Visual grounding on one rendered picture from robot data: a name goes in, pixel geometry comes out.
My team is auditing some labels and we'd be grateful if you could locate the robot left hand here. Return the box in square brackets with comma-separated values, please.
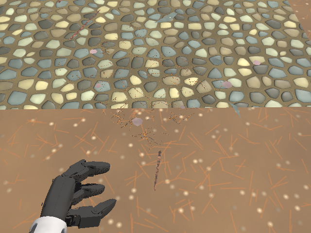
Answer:
[40, 159, 117, 229]

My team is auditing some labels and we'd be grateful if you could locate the left robot forearm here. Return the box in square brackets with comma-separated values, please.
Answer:
[29, 216, 67, 233]

